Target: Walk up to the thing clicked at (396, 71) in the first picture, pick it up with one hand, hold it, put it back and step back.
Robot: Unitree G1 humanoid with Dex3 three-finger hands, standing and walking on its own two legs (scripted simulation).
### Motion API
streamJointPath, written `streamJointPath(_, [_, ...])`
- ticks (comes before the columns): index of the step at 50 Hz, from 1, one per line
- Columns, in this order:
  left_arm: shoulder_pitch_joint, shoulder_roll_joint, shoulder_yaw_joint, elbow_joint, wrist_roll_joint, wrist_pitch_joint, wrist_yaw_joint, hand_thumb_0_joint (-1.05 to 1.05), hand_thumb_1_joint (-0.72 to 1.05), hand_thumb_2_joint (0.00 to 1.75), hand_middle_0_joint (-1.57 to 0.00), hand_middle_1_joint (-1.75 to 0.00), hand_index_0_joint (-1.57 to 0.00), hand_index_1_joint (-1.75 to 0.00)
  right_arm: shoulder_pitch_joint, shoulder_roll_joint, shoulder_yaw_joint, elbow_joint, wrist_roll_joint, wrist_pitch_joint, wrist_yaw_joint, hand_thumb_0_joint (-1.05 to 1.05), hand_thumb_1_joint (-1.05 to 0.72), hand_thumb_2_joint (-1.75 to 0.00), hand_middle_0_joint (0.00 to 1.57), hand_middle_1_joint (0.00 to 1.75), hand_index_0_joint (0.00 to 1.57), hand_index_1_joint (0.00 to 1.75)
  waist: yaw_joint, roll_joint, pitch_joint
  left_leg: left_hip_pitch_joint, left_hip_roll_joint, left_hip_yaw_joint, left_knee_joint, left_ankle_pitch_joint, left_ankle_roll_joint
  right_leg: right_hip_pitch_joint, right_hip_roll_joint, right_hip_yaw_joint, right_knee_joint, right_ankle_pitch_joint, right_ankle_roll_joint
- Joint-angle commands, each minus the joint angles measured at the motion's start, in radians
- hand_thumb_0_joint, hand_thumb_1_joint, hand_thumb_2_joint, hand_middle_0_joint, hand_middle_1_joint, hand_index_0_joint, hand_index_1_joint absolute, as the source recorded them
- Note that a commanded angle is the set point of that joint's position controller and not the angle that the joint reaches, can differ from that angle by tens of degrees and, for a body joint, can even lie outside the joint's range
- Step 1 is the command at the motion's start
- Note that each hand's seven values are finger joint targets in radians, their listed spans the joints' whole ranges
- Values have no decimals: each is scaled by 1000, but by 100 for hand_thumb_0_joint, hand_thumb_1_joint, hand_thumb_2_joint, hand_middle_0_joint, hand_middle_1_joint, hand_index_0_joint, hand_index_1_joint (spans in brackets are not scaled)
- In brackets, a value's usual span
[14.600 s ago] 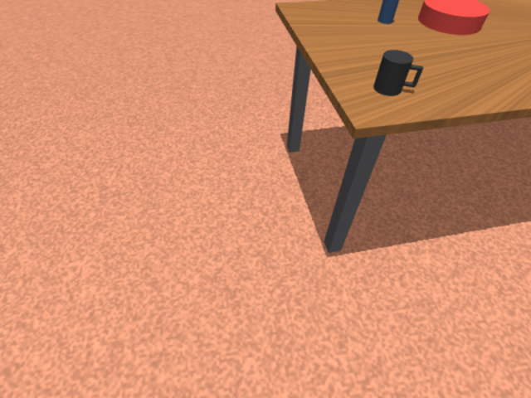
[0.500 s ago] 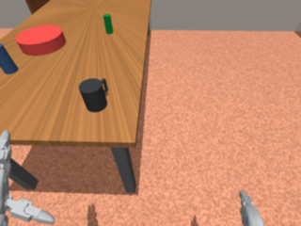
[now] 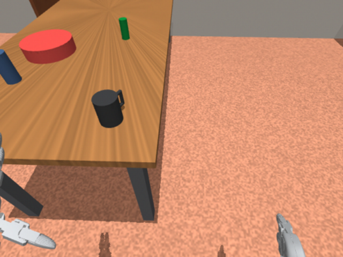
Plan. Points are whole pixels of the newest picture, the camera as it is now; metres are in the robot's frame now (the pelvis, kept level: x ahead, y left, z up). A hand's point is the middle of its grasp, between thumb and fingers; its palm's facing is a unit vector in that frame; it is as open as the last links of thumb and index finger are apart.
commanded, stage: go down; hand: left
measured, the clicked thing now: (111, 105) +0.54 +0.23 +0.03
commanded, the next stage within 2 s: none
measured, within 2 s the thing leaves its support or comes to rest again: neither
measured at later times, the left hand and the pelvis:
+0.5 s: hand (13, 161) +0.25 +0.32 +0.15, palm faces +0.38 -0.88 -0.28, open 17.6 cm; pelvis +0.00 +0.00 -0.01, yaw +1 degrees
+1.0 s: hand (6, 139) +0.30 +0.36 +0.15, palm faces +0.26 -0.96 -0.07, open 17.6 cm; pelvis +0.01 +0.01 -0.01, yaw +0 degrees
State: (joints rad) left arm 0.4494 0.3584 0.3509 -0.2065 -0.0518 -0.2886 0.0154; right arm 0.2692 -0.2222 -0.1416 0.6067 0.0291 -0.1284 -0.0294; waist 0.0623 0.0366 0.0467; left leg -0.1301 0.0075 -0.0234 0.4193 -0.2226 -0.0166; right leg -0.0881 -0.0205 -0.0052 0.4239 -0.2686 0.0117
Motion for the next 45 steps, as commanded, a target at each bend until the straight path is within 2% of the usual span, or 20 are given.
streamJointPath(1, [-75,200,133,-185,-12,-60,24,0,-61,7,-7,-7,-6,-8,-108,-174,-73,-211,2,-60,-14,0,48,-8,5,5,5,5,-6,9,-82,33,-12,46,-60,189,21,-33,22,-50,-63,195,-20])
streamJointPath(2, [-95,196,129,-212,-12,-65,21,0,-61,7,-7,-7,-5,-8,-51,-95,-17,-128,2,-52,-6,0,49,-7,5,5,5,5,3,29,-55,26,-15,51,-63,168,23,-48,19,-48,-67,178,-19])
streamJointPath(3, [-89,208,142,-194,-11,-63,23,0,-61,1,-7,-10,-9,-9,-40,-113,-37,-144,2,-52,-9,0,52,-5,5,5,5,5,-7,15,-60,29,-14,51,-62,173,24,-49,19,-47,-69,183,-16])
streamJointPath(4, [-137,104,108,-212,-35,-103,-6,0,-60,9,-6,-5,-2,-9,-114,-110,-29,-195,-14,-59,0,0,56,-6,5,5,5,5,-25,-46,-108,-2,-14,43,-12,152,20,-56,21,-44,-37,160,-8])
streamJointPath(5, [-78,260,186,-193,-13,-80,21,0,-61,2,-7,-10,-8,-9,-77,-148,-69,-157,4,-57,-14,0,52,-5,5,5,5,5,12,40,-70,30,-23,53,-60,165,25,-53,12,-46,-65,174,-18])
streamJointPath(6, [-148,127,124,-177,-37,-108,-10,0,-60,10,-6,-4,-2,-8,-80,-127,-41,-172,-16,-53,-4,0,54,-6,5,5,5,5,-37,-43,-92,-5,-14,45,-8,134,22,-73,17,-38,-39,147,-7])
streamJointPath(7, [-80,254,180,-162,-15,-85,13,0,-61,3,-6,-10,-8,-8,-73,-137,-51,-164,5,-55,-11,0,53,-5,5,5,5,5,11,35,-57,22,-24,51,-58,154,25,-67,12,-48,-62,164,-16])
streamJointPath(8, [-178,107,111,-211,-48,-129,-20,0,-61,5,-7,-8,-7,-9,-77,-88,-7,-162,-15,-53,3,0,53,-5,5,5,5,5,-32,-28,-74,-16,-18,48,-3,119,21,-90,17,-40,-34,133,-7])
streamJointPath(9, [-157,144,150,-159,-49,-135,-29,0,-61,5,-7,-9,-7,-11,-108,-115,-38,-158,-14,-54,-1,0,52,-5,5,5,5,5,-14,-38,-97,-18,-23,48,10,130,21,-98,10,-40,-25,137,-4])
streamJointPath(10, [-176,194,186,-129,-56,-135,-32,0,-61,4,-8,-8,-7,-10,-103,-179,-86,-189,-13,-48,-8,0,52,-5,5,5,5,5,-28,-39,-99,-15,-23,49,9,118,21,-92,10,-38,-27,134,-4])
streamJointPath(12, [-247,231,202,-121,-49,-133,-38,0,-61,6,-7,-9,-6,-10,-78,-119,-39,-158,-13,-33,-3,0,53,-5,5,5,5,5,-25,11,-93,-32,-31,52,10,109,20,-112,5,-33,-23,128,-6])
streamJointPath(13, [-261,236,214,-70,-58,-125,-45,0,-61,6,-7,-9,-6,-10,-104,-160,-64,-201,-14,-37,-7,0,53,-5,5,5,5,5,-39,-28,-96,-37,-30,51,18,93,22,-113,6,-31,-27,116,-1])
streamJointPath(18, [-464,275,207,33,-118,-75,-112,0,-61,6,-8,-8,-6,-9,-132,-99,-3,-91,0,-31,-25,0,53,-5,5,5,5,5,-49,21,-76,-76,-29,39,7,15,24,-154,3,-31,-19,52,-6])
streamJointPath(22, [-635,400,256,153,-156,-23,-197,0,-61,7,-7,-7,-6,-9,-154,-134,2,-73,5,-38,-57,0,54,-5,5,5,5,5,-61,36,-158,-52,-28,29,16,55,29,-138,4,-31,-12,98,-9])
streamJointPath(23, [-643,427,278,181,-166,-8,-220,0,-61,7,-6,-8,-6,-9,-132,-117,19,-36,6,-36,-61,0,54,-5,5,5,5,5,-42,47,-178,-56,-23,20,16,87,27,-118,10,-40,0,122,-13])
streamJointPath(27, [-719,468,308,350,-226,68,-317,0,-61,6,-6,-7,-6,-8,-163,-136,35,-43,16,-43,-76,0,53,-5,5,5,5,5,-43,43,-240,-44,-23,22,37,198,31,-92,7,-37,13,228,-14])
streamJointPath(31, [-817,509,320,437,-250,117,-405,0,-59,5,-5,-6,-5,-6,-168,-154,42,-70,18,-56,-84,0,53,-5,5,5,5,5,-39,45,-268,-33,-14,14,31,235,26,-100,16,-43,17,238,-23])
streamJointPath(34, [-839,520,318,478,-250,144,-446,0,-57,6,-5,-5,-4,-6,-134,-140,66,-85,14,-69,-85,0,53,-5,5,5,5,5,-38,53,-294,-22,-12,14,31,250,25,-103,19,-45,18,244,-24])
streamJointPath(36, [-862,544,329,484,-242,149,-458,0,-58,6,-5,-5,-4,-6,-120,-176,40,-93,11,-76,-88,0,52,-6,5,5,5,5,-38,64,-299,-18,-3,8,30,293,17,-116,27,-47,27,257,-27])
streamJointPath(45, [-971,588,341,501,-232,168,-477,0,-56,8,-5,-5,-3,-7,-104,-153,56,-63,-1,-94,-96,0,53,-6,5,5,5,5,-39,117,-316,1,-3,10,46,337,20,-140,22,-41,24,283,-25])
